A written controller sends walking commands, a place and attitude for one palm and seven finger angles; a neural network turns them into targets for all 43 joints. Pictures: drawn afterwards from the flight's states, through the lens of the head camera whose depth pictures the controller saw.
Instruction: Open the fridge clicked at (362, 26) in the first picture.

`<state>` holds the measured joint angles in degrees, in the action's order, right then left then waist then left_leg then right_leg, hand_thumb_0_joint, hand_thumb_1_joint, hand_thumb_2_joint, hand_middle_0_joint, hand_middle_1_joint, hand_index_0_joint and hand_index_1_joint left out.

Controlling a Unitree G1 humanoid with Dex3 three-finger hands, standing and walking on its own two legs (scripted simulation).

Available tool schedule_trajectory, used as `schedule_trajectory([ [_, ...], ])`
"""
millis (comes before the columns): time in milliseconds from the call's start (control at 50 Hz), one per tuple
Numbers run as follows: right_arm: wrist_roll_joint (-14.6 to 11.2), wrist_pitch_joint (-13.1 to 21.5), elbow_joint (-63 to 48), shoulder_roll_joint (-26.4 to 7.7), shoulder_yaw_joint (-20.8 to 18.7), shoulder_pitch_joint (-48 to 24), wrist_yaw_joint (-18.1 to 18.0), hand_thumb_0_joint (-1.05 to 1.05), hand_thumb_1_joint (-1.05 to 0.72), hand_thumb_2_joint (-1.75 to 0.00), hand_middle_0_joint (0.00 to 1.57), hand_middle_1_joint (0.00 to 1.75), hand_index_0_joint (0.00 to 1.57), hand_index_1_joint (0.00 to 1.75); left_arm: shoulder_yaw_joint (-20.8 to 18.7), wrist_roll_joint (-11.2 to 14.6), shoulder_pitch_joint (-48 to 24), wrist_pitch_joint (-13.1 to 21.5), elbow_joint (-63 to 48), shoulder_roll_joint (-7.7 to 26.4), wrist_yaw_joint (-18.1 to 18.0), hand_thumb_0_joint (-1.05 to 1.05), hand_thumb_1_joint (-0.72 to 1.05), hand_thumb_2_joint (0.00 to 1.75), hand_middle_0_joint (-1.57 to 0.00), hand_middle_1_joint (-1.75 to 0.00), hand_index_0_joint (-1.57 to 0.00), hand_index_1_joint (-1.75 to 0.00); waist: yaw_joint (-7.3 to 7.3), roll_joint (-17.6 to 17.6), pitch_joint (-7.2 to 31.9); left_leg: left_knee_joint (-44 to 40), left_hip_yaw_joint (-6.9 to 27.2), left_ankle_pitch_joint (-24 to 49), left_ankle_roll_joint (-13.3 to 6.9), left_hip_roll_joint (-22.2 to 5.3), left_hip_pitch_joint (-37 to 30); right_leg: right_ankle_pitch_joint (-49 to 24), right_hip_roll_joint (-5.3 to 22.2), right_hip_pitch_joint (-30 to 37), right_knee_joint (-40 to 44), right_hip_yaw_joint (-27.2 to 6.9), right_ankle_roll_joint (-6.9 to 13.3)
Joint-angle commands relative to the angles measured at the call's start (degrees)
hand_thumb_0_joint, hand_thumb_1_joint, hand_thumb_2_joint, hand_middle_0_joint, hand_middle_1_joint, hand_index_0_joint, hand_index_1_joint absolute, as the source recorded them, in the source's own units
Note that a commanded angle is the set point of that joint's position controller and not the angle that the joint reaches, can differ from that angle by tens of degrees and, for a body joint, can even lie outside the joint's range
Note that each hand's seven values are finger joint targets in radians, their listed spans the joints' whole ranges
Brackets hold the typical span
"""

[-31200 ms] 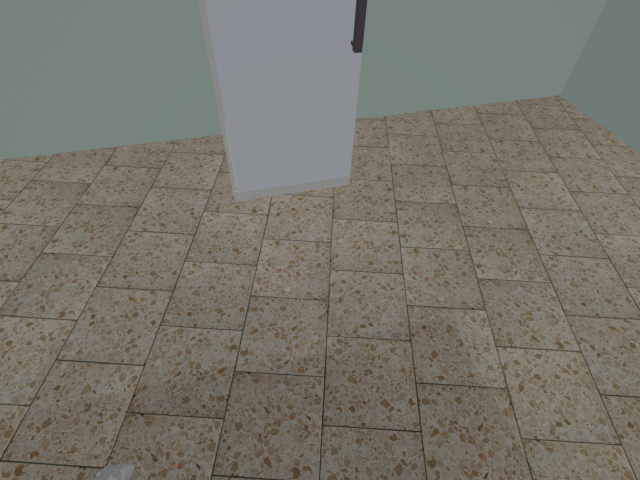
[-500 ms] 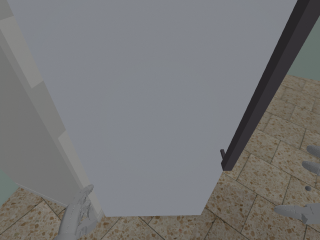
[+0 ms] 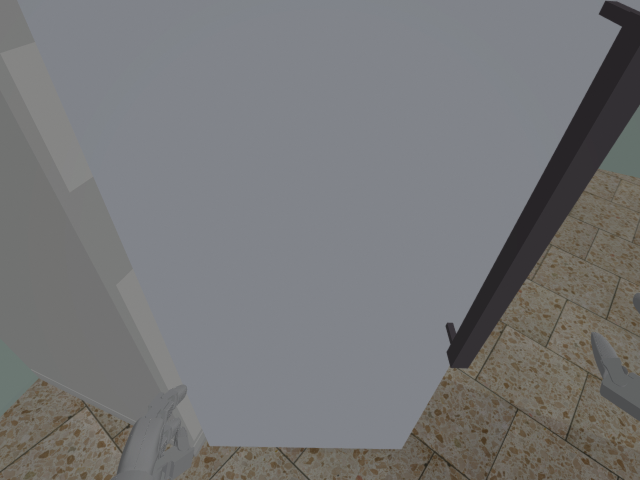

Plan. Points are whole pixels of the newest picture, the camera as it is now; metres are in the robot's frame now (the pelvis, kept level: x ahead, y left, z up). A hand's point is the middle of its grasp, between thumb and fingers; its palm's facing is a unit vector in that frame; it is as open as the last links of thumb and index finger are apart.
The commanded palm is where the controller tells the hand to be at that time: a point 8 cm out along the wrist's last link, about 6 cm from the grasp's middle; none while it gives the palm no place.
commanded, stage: draw the hand back to the body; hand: right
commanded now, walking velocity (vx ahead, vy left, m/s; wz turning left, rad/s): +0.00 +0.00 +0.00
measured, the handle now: (512, 239) +0.34 -0.22 +0.17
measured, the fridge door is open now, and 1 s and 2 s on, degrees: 68 68 68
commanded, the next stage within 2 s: step back with the hand held close in 0.42 s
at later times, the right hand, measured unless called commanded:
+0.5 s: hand (622, 377) +0.18 -0.26 +0.16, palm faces +0.48 +0.80 -0.37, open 7.4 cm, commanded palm +0.13 -0.30 +0.18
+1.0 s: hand out of the picture +0.14 -0.29 +0.16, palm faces +0.37 +0.78 -0.50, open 7.4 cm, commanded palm +0.08 -0.32 +0.18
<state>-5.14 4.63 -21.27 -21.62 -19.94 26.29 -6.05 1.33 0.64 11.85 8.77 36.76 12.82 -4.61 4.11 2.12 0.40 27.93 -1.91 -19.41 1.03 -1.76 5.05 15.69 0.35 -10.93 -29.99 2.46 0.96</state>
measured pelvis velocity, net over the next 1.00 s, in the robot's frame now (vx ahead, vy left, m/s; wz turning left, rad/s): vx -0.06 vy -0.03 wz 0.00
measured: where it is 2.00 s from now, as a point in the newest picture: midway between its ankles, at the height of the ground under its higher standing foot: outside the picture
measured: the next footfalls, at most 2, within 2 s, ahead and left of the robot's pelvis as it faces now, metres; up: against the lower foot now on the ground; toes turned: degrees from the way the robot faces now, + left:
left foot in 1.62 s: -0.22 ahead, +0.09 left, +0.00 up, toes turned +1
right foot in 1.74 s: -0.05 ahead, -0.11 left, +0.00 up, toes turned +2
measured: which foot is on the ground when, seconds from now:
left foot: down 0.00-1.00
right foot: down 0.00-1.00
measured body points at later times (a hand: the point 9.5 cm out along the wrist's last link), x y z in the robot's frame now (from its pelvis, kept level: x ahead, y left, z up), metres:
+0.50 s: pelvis +0.00 +0.01 +0.00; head -0.03 +0.03 +0.45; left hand +0.19 +0.23 -0.08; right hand +0.15 -0.30 +0.18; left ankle -0.04 +0.13 -0.74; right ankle +0.01 -0.11 -0.74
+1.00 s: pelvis -0.06 -0.03 +0.00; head -0.03 -0.04 +0.45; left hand +0.12 +0.21 -0.08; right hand +0.11 -0.33 +0.19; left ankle -0.04 +0.13 -0.73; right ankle +0.01 -0.11 -0.74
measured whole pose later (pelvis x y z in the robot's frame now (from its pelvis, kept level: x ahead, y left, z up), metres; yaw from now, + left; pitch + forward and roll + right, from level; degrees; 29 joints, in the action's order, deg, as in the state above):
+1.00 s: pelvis -0.06 -0.03 +0.00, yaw +0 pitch +0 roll +2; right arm -4.1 10.1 -30.7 -26.8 -25.8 31.2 -6.5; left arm 0.3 0.6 10.4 1.2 31.1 12.0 -4.7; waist 1.4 -0.3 -4.1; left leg 28.9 -1.1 -13.4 2.2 -1.9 14.9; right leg 9.8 0.0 -20.6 -30.6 2.9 3.3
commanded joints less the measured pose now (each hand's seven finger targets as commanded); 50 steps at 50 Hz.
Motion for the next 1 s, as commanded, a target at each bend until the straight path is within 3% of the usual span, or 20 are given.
schedule_trajectory([
  [0, -0.01, 3.27, -11.98, -10.37, -7.33, -5.49, -1.11, 0.0, -0.86, -0.88, 0.2, 0.32, 0.2, 0.32, -2.16, -0.13, -7.5, 2.42, -9.52, 6.36, -0.29, 0.0, 0.9, 0.9, -0.2, -0.3, -0.2, -0.3, 0.16, 2.5, 3.5, -4.86, -0.79, 17.91, -2.07, 0.5, 4.38, -16.12, 1.48, 6.35, 4.9, -2.61, 0.47],
  [20, 0.0, 3.3, -13.29, -10.76, -7.46, -6.67, -1.08, 0.0, -0.9, -0.9, 0.2, 0.3, 0.2, 0.3, -2.13, -0.16, -7.57, 2.34, -9.75, 6.39, -0.09, 0.0, 0.9, 0.9, -0.2, -0.3, -0.2, -0.3, 0.29, 4.02, 4.1, -4.83, -0.68, 18.38, -2.06, 0.51, 4.23, -16.85, 1.34, 6.76, 4.95, -2.72, 0.34],
  [80, -0.11, 2.85, -11.26, -10.03, -7.36, -4.43, -0.97, 0.0, -0.9, -0.9, 0.2, 0.3, 0.2, 0.3, -2.35, -0.34, -7.65, 1.72, -9.57, 6.61, -0.09, 0.0, 0.9, 0.9, -0.2, -0.3, -0.2, -0.3, 0.39, 0.7, 3.58, -5.48, -0.92, 19.0, -1.94, 0.68, 4.01, -17.45, 1.53, 7.11, 5.3, -2.57, 0.49],
  [160, -0.43, 2.45, -10.61, -9.99, -7.38, -4.06, -0.59, 0.0, -0.9, -0.9, 0.2, 0.3, 0.2, 0.3, -2.43, -0.22, -8.05, 0.57, -10.15, 6.18, -0.07, 0.0, 0.9, 0.9, -0.2, -0.3, -0.2, -0.3, 0.35, -1.2, 3.9, -5.69, -0.71, 20.39, -1.56, 0.47, 3.69, -16.66, 1.21, 7.07, 5.14, -1.78, 0.79],
  [260, -0.17, 2.49, -12.61, -10.79, -7.48, -6.11, -0.8, 0.0, -0.9, -0.9, 0.2, 0.3, 0.2, 0.3, -2.29, -0.33, -8.53, 0.21, -10.12, 5.97, -0.28, 0.0, 0.9, 0.9, -0.2, -0.3, -0.2, -0.3, 0.28, 2.1, 4.41, -6.38, -0.55, 19.5, -1.64, 0.45, 3.41, -16.04, 0.89, 7.96, 5.47, -1.74, 0.77],
  [360, -0.13, 2.54, -12.47, -10.54, -7.07, -6.96, -0.96, 0.0, -0.9, -0.9, 0.2, 0.3, 0.2, 0.3, -2.15, -0.46, -8.94, 0.35, -9.79, 5.92, -0.49, 0.0, 0.9, 0.9, -0.2, -0.3, -0.2, -0.3, 0.27, 2.07, 3.2, -7.33, -0.53, 17.52, -1.66, 0.54, 3.71, -14.14, 0.73, 7.95, 6.03, -1.92, 0.71],
  [480, -0.27, 2.54, -9.32, -10.09, -7.24, -5.89, -0.61, 0.0, -0.9, -0.9, 0.2, 0.3, 0.2, 0.3, -2.34, -0.56, -9.25, 0.12, -9.28, 6.24, -0.71, 0.0, 0.9, 0.9, -0.2, -0.3, -0.2, -0.3, 0.37, -0.32, 0.73, -9.18, -0.46, 15.47, -1.5, 0.76, 4.47, -12.2, 0.64, 7.63, 7.0, -1.81, 0.92],
  [500, -0.27, 2.67, -9.86, -9.45, -6.42, -5.97, -0.51, 0.0, -0.9, -0.9, 0.2, 0.3, 0.2, 0.3, -2.34, -0.48, -9.22, 0.09, -9.54, 6.04, -0.66, 0.0, 0.9, 0.9, -0.2, -0.3, -0.2, -0.3, 0.19, 0.21, 0.95, -8.89, -0.3, 15.38, -1.46, 0.55, 4.46, -12.03, 0.86, 7.84, 6.88, -1.62, 0.96],
  [520, -0.08, 2.9, -12.1, -8.26, -3.82, -10.75, -0.32, 0.0, -0.9, -0.9, 0.2, 0.3, 0.2, 0.3, -2.05, -0.6, -9.62, 0.29, -9.67, 6.14, -0.53, 0.0, 0.9, 0.9, -0.2, -0.3, -0.2, -0.3, -0.28, 0.33, 1.72, -9.0, -0.16, 14.62, -1.35, 0.59, 4.49, -11.26, 0.46, 8.02, 7.08, -1.92, 1.02],
  [540, 0.86, 5.41, -16.78, -17.34, -12.47, -19.0, -1.07, 0.0, -0.9, -0.9, 0.2, 0.3, 0.2, 0.3, -2.0, -0.43, -9.41, -1.08, -11.06, 6.77, -0.29, 0.0, 0.9, 0.9, -0.2, -0.3, -0.2, -0.3, -1.73, -2.16, -4.08, -13.46, 4.23, 18.77, -0.6, -2.22, 9.79, -8.4, 1.27, 3.4, 3.19, -2.32, 1.98],
  [560, 1.11, 5.57, -9.97, -12.58, -9.08, -12.02, -0.47, 0.0, -0.9, -0.9, 0.2, 0.3, 0.2, 0.3, -1.87, -0.87, -9.2, -2.09, -8.96, 5.72, -0.29, 0.0, 0.9, 0.9, -0.2, -0.3, -0.2, -0.3, -2.39, -6.66, -3.67, -13.41, 4.18, 22.01, -0.76, -4.09, 10.14, -8.5, 0.95, 2.69, 0.82, -2.49, 1.98],
  [580, 1.57, 5.68, -11.07, -13.5, -9.31, -11.3, -0.49, 0.0, -0.9, -0.9, 0.2, 0.3, 0.2, 0.3, -2.13, -0.93, -10.14, -2.77, -9.76, 5.87, -0.26, 0.0, 0.9, 0.9, -0.2, -0.3, -0.2, -0.3, -1.99, -7.33, -3.16, -13.47, 4.98, 25.97, -0.52, -4.98, 10.69, -9.47, 0.5, 2.99, -0.06, -2.2, 1.96],
  [600, 1.7, 5.3, -9.54, -11.1, -7.78, -7.63, -0.28, 0.0, -0.9, -0.9, 0.2, 0.3, 0.2, 0.3, -2.29, -0.93, -8.74, -3.57, -10.12, 5.75, -0.11, 0.0, 0.9, 0.9, -0.2, -0.3, -0.2, -0.3, -2.33, -7.89, -1.76, -11.87, 3.94, 29.24, -0.55, -5.46, 9.31, -11.49, 0.79, 2.76, -0.61, -1.96, 1.78],
  [640, 1.52, 5.48, -10.84, -9.75, -7.16, -2.46, -0.17, 0.0, -0.9, -0.9, 0.2, 0.3, 0.2, 0.3, -2.77, -0.68, -7.91, -4.82, -11.65, 6.14, 0.18, 0.0, 0.9, 0.9, -0.2, -0.3, -0.2, -0.3, -2.33, -3.94, 2.24, -9.6, 3.05, 27.86, -0.57, -5.28, 8.04, -14.22, 1.42, 3.23, 0.38, -1.91, 1.73],
  [700, 1.18, 6.32, -17.08, -11.13, -9.17, 2.71, -0.81, 0.0, -0.9, -0.9, 0.2, 0.3, 0.2, 0.3, -3.11, -0.51, -7.68, -5.96, -13.43, 6.58, 0.12, 0.0, 0.9, 0.9, -0.2, -0.3, -0.2, -0.3, -2.2, 3.12, 7.61, -6.43, 1.32, 24.54, -0.29, -2.91, 5.93, -22.07, 2.87, 4.84, 3.19, -2.87, 1.92],
  [780, 0.79, 7.46, -22.96, -14.79, -12.81, 3.88, -1.58, 0.0, -0.9, -0.9, 0.2, 0.3, 0.2, 0.3, -3.39, -0.52, -7.86, -6.25, -14.84, 6.85, -0.22, 0.0, 0.9, 0.9, -0.2, -0.3, -0.2, -0.3, -1.96, 3.22, 10.35, -3.74, 0.69, 21.09, -0.23, -0.72, 5.19, -23.91, 4.26, 3.55, 4.66, -4.84, 1.87],
  [840, 0.34, 7.97, -21.46, -13.83, -12.99, 5.2, -1.85, 0.0, -0.9, -0.9, 0.2, 0.3, 0.2, 0.3, -3.67, -0.28, -7.06, -5.82, -15.22, 6.84, -0.45, 0.0, 0.9, 0.9, -0.2, -0.3, -0.2, -0.3, -2.31, 2.32, 8.94, -2.2, 0.75, 16.26, 0.06, 0.41, 5.08, -17.16, 5.46, -1.11, 6.89, -6.58, 2.27],
  [880, 0.55, 8.59, -21.74, -14.48, -13.81, 4.53, -2.09, 0.0, -0.9, -0.9, 0.2, 0.3, 0.2, 0.3, -3.91, -0.35, -7.06, -5.15, -15.04, 7.58, -0.71, 0.0, 0.9, 0.9, -0.2, -0.3, -0.2, -0.3, -2.27, 4.52, 8.5, -0.78, 0.63, 13.55, -0.04, 1.25, 4.03, -11.25, 6.16, -4.08, 9.06, -7.93, 2.66],
  [940, 1.03, 9.04, -19.92, -12.26, -12.92, 4.4, -1.99, 0.0, -0.9, -0.9, 0.2, 0.3, 0.2, 0.3, -4.04, -0.19, -6.88, -3.94, -14.89, 8.21, -0.64, 0.0, 0.9, 0.9, -0.2, -0.3, -0.2, -0.3, -2.36, 7.96, 6.97, 4.97, 0.53, 9.61, 0.07, 2.56, -0.5, 3.57, 8.39, -13.97, 13.46, -10.81, 4.08],
  [980, 1.35, 9.26, -18.29, -11.95, -13.23, 4.24, -1.94, 0.0, -0.9, -0.9, 0.2, 0.3, 0.2, 0.3, -4.04, -0.2, -7.23, -2.95, -14.63, 8.46, -0.77, 0.0, 0.9, 0.9, -0.2, -0.3, -0.2, -0.3, -2.21, 7.96, 5.67, 6.94, 1.03, 8.43, 0.13, 3.02, -2.35, 12.6, 9.27, -19.25, 15.49, -12.61, 5.04],
])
